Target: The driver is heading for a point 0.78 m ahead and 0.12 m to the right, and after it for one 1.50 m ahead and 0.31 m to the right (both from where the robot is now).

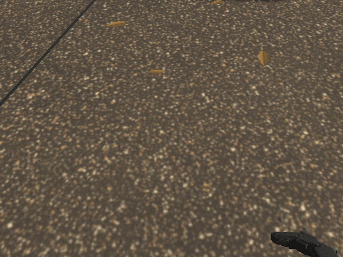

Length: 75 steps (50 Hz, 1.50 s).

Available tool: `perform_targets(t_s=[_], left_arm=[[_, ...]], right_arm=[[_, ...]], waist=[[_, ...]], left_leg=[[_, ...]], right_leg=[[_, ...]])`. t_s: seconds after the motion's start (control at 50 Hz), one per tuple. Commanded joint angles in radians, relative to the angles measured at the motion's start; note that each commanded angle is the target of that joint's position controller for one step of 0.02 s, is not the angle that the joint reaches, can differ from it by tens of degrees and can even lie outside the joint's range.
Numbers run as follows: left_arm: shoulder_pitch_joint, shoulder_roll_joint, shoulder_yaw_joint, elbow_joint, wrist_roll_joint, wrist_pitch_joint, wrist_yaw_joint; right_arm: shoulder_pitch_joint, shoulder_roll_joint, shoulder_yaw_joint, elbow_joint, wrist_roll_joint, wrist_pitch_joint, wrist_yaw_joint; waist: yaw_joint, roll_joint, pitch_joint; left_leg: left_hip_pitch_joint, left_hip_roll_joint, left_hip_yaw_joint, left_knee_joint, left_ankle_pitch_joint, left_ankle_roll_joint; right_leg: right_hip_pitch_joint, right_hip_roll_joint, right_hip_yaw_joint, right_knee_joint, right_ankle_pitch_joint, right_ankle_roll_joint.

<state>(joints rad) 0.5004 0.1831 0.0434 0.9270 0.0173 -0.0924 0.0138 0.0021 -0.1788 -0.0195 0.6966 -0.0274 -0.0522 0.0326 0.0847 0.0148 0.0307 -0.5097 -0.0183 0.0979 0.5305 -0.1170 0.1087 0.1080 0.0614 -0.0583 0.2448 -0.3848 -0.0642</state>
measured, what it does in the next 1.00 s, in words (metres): walks ahead, turning right: left foot, then right foot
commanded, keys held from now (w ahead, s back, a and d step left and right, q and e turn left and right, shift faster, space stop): w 0.26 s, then w+e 0.64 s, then w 0.10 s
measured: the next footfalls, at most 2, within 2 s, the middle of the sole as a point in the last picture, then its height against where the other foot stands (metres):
left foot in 0.02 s outside the picture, level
right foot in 0.58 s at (219, 252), level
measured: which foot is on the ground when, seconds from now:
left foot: up 0.00-0.00, down 0.02-0.60, up 0.62-1.00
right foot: down 0.00-0.04, up 0.06-0.56, down 0.58-1.00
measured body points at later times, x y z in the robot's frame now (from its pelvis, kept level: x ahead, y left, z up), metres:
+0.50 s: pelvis +0.27 +0.00 +0.00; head +0.30 +0.00 +0.45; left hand +0.48 +0.21 -0.10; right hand +0.22 -0.24 -0.13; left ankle +0.13 +0.07 -0.73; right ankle +0.44 -0.11 -0.70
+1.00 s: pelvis +0.54 -0.06 +0.01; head +0.57 -0.08 +0.46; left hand +0.62 +0.21 -0.10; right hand +0.67 -0.34 -0.09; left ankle +0.76 +0.05 -0.68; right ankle +0.44 -0.09 -0.73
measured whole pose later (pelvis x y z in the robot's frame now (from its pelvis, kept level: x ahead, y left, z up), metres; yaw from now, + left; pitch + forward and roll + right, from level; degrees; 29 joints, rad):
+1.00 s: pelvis +0.54 -0.06 +0.01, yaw -20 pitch +2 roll +0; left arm 0.44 0.26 0.07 0.83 0.00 -0.05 0.00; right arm 0.07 -0.25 -0.02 0.70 -0.04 -0.02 0.02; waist 0.08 0.04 0.02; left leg -0.67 0.09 -0.03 0.72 -0.03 -0.04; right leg -0.03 0.15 0.15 0.27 -0.26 -0.13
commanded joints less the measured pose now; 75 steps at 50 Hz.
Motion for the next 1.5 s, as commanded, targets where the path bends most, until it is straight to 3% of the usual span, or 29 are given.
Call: perform_targets(t_s=[0.02, 0.04, 0.06, 0.08, 0.1, 0.14, 0.24, 0.32, 0.46, 0.52, 0.56, 0.58, 0.6, 0.62, 0.64, 0.66, 0.7, 0.8, 1.0, 1.04, 1.1, 1.12, 1.14, 1.16, 1.18, 1.22, 1.24, 1.36, 1.5], left_arm=[[-0.013, 0.167, 0.033, -0.052, -0.010, 0.002, 0.009], [-0.008, 0.099, 0.013, -0.106, -0.031, 0.001, 0.004], [0.067, 0.096, 0.018, -0.110, -0.044, 0.003, 0.001], [-0.023, 0.147, 0.033, -0.120, -0.016, 0.007, 0.002], [-0.098, 0.132, 0.027, -0.140, -0.010, 0.001, -0.005], [-0.121, 0.114, 0.024, -0.144, 0.004, 0.015, -0.017], [-0.178, 0.091, 0.021, -0.160, 0.024, 0.053, -0.047], [-0.333, 0.083, 0.011, -0.203, 0.008, 0.058, -0.053], [-0.504, 0.079, -0.002, -0.267, 0.006, 0.050, -0.056], [-0.438, 0.097, 0.009, -0.256, 0.013, 0.050, -0.049], [-0.254, 0.136, 0.031, -0.207, 0.022, 0.043, -0.041], [-0.106, 0.179, 0.052, -0.165, 0.038, 0.038, -0.034], [-0.017, 0.292, 0.086, -0.163, 0.046, 0.040, -0.022], [-0.067, 0.316, 0.092, -0.171, 0.011, 0.048, -0.029], [-0.112, 0.285, 0.088, -0.169, -0.013, 0.056, -0.030], [-0.155, 0.236, 0.074, -0.168, -0.014, 0.057, -0.026], [-0.207, 0.179, 0.055, -0.166, -0.017, 0.051, -0.021], [-0.147, 0.219, 0.061, -0.157, -0.019, 0.026, -0.022], [0.032, 0.213, 0.054, -0.126, -0.009, 0.030, -0.006], [0.026, 0.211, 0.049, -0.119, -0.004, 0.032, 0.003], [-0.033, 0.234, 0.048, -0.119, -0.010, 0.023, 0.008], [-0.054, 0.227, 0.044, -0.125, -0.021, 0.015, 0.004], [-0.015, 0.159, 0.026, -0.160, -0.033, 0.008, 0.003], [0.150, 0.146, 0.028, -0.128, -0.071, 0.025, 0.012], [0.096, 0.215, 0.037, -0.103, -0.019, 0.040, 0.018], [-0.038, 0.174, 0.027, -0.118, -0.004, 0.052, 0.008], [-0.066, 0.164, 0.024, -0.121, 0.005, 0.067, -0.001], [-0.068, 0.102, 0.000, -0.084, 0.008, 0.114, -0.009], [-0.183, 0.103, -0.020, -0.059, 0.013, 0.115, 0.009]], right_arm=[[0.311, -0.133, -0.058, 0.040, -0.022, -0.030, -0.028], [0.450, -0.223, -0.080, 0.054, -0.052, -0.036, -0.041], [0.437, -0.245, -0.092, 0.062, -0.023, -0.027, -0.033], [0.352, -0.195, -0.082, 0.049, 0.004, -0.019, -0.026], [0.297, -0.146, -0.066, 0.049, 0.011, -0.025, -0.023], [0.280, -0.097, -0.050, 0.075, 0.009, -0.042, -0.025], [0.361, -0.131, -0.051, 0.125, 0.023, -0.069, -0.026], [0.420, -0.135, -0.049, 0.146, 0.016, -0.064, -0.020], [0.500, -0.143, -0.042, 0.193, 0.008, -0.061, -0.046], [0.467, -0.181, -0.047, 0.199, 0.002, -0.051, -0.065], [0.450, -0.214, -0.056, 0.198, -0.003, -0.032, -0.071], [0.428, -0.218, -0.055, 0.178, 0.004, -0.029, -0.072], [0.441, -0.152, -0.040, 0.119, 0.026, -0.035, -0.062], [0.439, -0.157, -0.045, 0.081, 0.020, -0.041, -0.049], [0.358, -0.161, -0.042, 0.063, 0.002, -0.046, -0.041], [0.312, -0.160, -0.037, 0.047, 0.008, -0.057, -0.036], [0.308, -0.150, -0.035, 0.042, -0.011, -0.040, -0.034], [0.250, -0.130, -0.029, 0.005, -0.027, 0.018, -0.020], [-0.071, -0.126, -0.010, -0.094, -0.011, 0.004, -0.005], [-0.063, -0.127, -0.008, -0.095, -0.007, -0.009, -0.006], [0.164, -0.172, -0.026, -0.020, -0.013, -0.034, -0.026], [0.281, -0.197, -0.034, 0.008, -0.019, -0.052, -0.037], [0.417, -0.279, -0.047, 0.018, -0.035, -0.059, -0.049], [0.435, -0.307, -0.066, 0.032, -0.010, -0.040, -0.037], [0.394, -0.233, -0.052, 0.015, 0.024, -0.027, -0.028], [0.250, -0.116, -0.016, 0.013, 0.022, -0.027, -0.030], [0.229, -0.104, -0.008, 0.020, 0.024, -0.027, -0.036], [0.211, -0.137, -0.004, 0.075, 0.006, -0.030, -0.035], [0.254, -0.154, -0.011, 0.116, 0.012, 0.031, -0.041]], waist=[[-0.204, -0.083, -0.174], [-0.231, 0.062, -0.309], [-0.173, 0.224, -0.380], [-0.150, 0.055, -0.239], [-0.133, 0.008, -0.123], [-0.077, 0.000, -0.029], [-0.059, 0.032, 0.004], [-0.098, 0.041, 0.036], [-0.143, 0.043, 0.068], [-0.096, 0.077, 0.010], [-0.015, 0.083, -0.096], [0.055, 0.051, -0.175], [0.059, -0.118, -0.284], [0.001, -0.207, -0.346], [-0.007, -0.080, -0.237], [-0.029, -0.023, -0.117], [-0.102, 0.024, -0.023], [-0.105, -0.034, -0.022], [0.027, -0.082, 0.003], [0.015, -0.087, 0.013], [-0.092, -0.102, -0.068], [-0.152, -0.078, -0.135], [-0.167, 0.077, -0.292], [-0.122, 0.257, -0.454], [-0.115, 0.068, -0.387], [-0.080, 0.020, -0.166], [-0.067, 0.048, -0.116], [-0.017, 0.110, -0.122], [-0.056, 0.073, -0.021]], left_leg=[[0.439, 0.004, -0.039, -0.097, 0.002, 0.079], [0.735, 0.280, -0.364, -0.091, -0.055, 0.156], [0.841, 0.455, -0.790, -0.203, -0.003, 0.277], [0.719, 0.399, -0.677, -0.233, -0.027, 0.247], [0.582, 0.360, -0.545, -0.267, -0.003, 0.220], [0.419, 0.261, -0.380, -0.328, 0.086, 0.137], [0.373, 0.199, -0.242, -0.406, 0.214, 0.110], [0.407, 0.165, -0.135, -0.420, 0.302, 0.068], [0.600, 0.223, -0.018, -0.384, 0.475, 0.024], [0.672, 0.242, 0.034, -0.211, 0.875, 0.004], [0.657, 0.243, 0.063, 0.084, 0.965, -0.004], [0.495, 0.220, 0.082, 0.319, 0.764, -0.020], [0.160, 0.103, 0.109, 0.694, 0.256, -0.057], [-0.106, -0.063, -0.058, 0.926, -0.400, -0.077], [-0.200, 0.019, -0.167, 0.928, -0.306, -0.070], [-0.200, 0.056, -0.150, 0.860, -0.229, -0.075], [-0.110, 0.106, -0.145, 0.709, -0.200, -0.098], [-0.106, 0.122, -0.108, 0.533, -0.112, -0.153], [-0.200, 0.067, -0.086, 0.131, 0.116, -0.138], [-0.119, 0.036, -0.078, 0.058, 0.095, -0.107], [0.195, -0.032, -0.065, -0.076, 0.113, -0.049], [0.395, 0.039, -0.112, -0.116, 0.282, -0.021], [0.686, 0.310, -0.334, 0.009, 0.768, 0.046], [0.856, 0.521, -0.627, 0.015, 1.082, 0.235], [0.723, 0.447, -0.603, -0.045, 0.963, 0.207], [0.503, 0.341, -0.399, -0.139, 0.783, 0.135], [0.422, 0.299, -0.333, -0.182, 0.736, 0.112], [0.227, 0.210, -0.165, -0.244, 0.605, 0.090], [0.095, 0.185, -0.258, -0.280, -0.252, 0.034]], right_leg=[[-0.115, -0.231, 0.045, 0.459, 1.011, -0.064], [-0.400, -0.149, -0.003, 0.783, 0.569, -0.037], [-0.654, 0.023, 0.035, 1.078, -0.117, -0.010], [-0.744, -0.048, 0.123, 1.104, -0.040, -0.018], [-0.750, -0.076, 0.130, 1.065, 0.027, -0.015], [-0.694, -0.128, 0.119, 0.949, 0.079, -0.003], [-0.735, -0.162, 0.063, 0.830, 0.183, 0.042], [-0.786, -0.165, 0.034, 0.639, 0.335, 0.051], [-0.772, -0.105, -0.020, 0.388, 0.385, -0.015], [-0.650, -0.029, -0.077, 0.350, 0.253, -0.071], [-0.448, 0.033, -0.086, 0.290, 0.192, -0.118], [-0.212, -0.010, 0.001, 0.247, 0.202, -0.160], [0.074, -0.274, 0.393, 0.239, 0.184, -0.272], [0.191, -0.420, 0.832, 0.094, 0.334, -0.386], [0.112, -0.380, 0.696, 0.074, 0.288, -0.353], [-0.036, -0.352, 0.575, 0.043, 0.323, -0.313], [-0.238, -0.250, 0.427, -0.002, 0.444, -0.238], [-0.322, -0.170, 0.332, -0.049, 0.524, -0.213], [-0.075, -0.172, 0.359, 0.022, 0.648, -0.139], [-0.065, -0.176, 0.344, 0.082, 0.815, -0.118], [-0.086, -0.138, 0.323, 0.288, 1.068, -0.049], [-0.169, -0.098, 0.301, 0.445, 0.951, -0.028], [-0.355, -0.029, 0.246, 0.720, 0.454, 0.001], [-0.541, 0.117, 0.172, 1.021, -0.270, 0.036], [-0.564, 0.067, 0.217, 1.055, -0.182, 0.030], [-0.590, 0.006, 0.208, 0.963, -0.094, 0.047], [-0.566, -0.017, 0.196, 0.908, -0.070, 0.055], [-0.364, -0.036, 0.108, 0.617, 0.032, 0.076], [-0.214, -0.055, 0.062, 0.220, 0.143, 0.039]])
